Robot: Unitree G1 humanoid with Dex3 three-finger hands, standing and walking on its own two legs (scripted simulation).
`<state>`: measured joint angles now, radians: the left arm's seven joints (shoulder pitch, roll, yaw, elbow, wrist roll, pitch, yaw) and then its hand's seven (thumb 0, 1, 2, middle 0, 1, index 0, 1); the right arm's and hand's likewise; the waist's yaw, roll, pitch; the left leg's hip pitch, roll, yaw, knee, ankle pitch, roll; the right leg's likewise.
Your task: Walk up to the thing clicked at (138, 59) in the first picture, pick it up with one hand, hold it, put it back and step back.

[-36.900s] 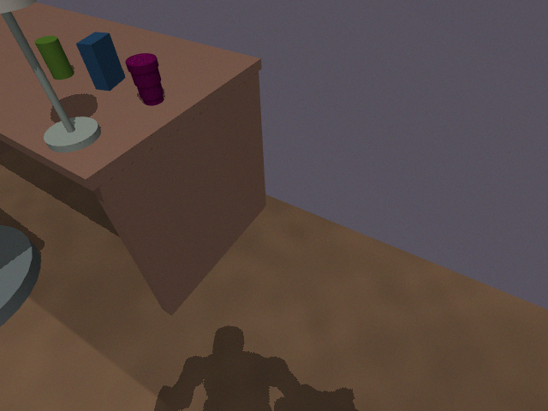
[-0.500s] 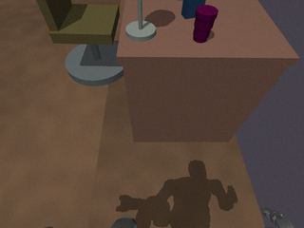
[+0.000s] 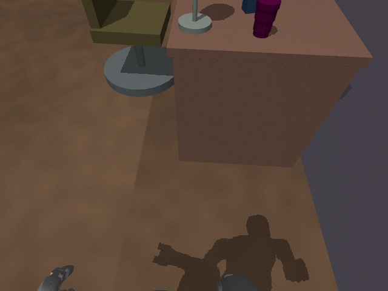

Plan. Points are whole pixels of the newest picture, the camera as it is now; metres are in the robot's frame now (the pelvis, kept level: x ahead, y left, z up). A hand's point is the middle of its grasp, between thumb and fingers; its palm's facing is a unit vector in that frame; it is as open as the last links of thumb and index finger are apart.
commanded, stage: step back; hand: right
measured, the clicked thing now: (264, 18) +1.00 -0.23 +0.05
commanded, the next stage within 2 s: stand in 1.32 s
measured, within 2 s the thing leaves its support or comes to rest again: neither
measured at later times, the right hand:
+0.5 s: hand out of the picture -0.06 -0.29 -0.16, palm faces -0.08 +0.92 -0.38, open 7.4 cm
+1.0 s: hand out of the picture -0.01 -0.28 -0.14, palm faces -0.07 +0.92 -0.39, open 7.4 cm
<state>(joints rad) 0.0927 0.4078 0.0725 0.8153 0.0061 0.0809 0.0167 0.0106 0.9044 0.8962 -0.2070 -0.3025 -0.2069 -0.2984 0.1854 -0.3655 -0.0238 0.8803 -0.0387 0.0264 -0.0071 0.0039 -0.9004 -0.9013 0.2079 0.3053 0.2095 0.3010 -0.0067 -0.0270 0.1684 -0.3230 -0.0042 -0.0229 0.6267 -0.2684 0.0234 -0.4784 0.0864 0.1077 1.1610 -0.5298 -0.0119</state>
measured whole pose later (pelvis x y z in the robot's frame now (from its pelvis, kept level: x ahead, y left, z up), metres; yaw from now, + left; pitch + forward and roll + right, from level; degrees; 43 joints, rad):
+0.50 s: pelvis -0.12 -0.02 +0.00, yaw +1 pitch -3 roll +2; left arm 0.22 0.40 0.07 0.92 0.04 0.01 -0.01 0.01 0.90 0.90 -0.21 -0.30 -0.21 -0.30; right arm 0.24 -0.39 -0.06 0.98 -0.04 0.02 0.01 0.00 -0.90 -0.90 0.20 0.30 0.21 0.30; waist 0.04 -0.02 0.10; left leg -0.26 -0.05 -0.02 0.62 -0.32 0.01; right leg -0.29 -0.07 -0.01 0.70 -0.37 -0.01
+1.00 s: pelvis -0.10 -0.01 +0.00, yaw +2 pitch -2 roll +1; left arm 0.18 0.37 0.04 1.01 0.02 -0.01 -0.01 0.01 0.90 0.90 -0.21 -0.30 -0.21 -0.30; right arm 0.18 -0.38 -0.06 1.02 -0.04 -0.03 0.01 0.00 -0.90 -0.90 0.20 0.30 0.20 0.30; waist 0.03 -0.01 0.07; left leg -0.27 -0.01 0.00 0.56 -0.23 0.00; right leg -0.22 -0.05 -0.02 0.61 -0.35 0.01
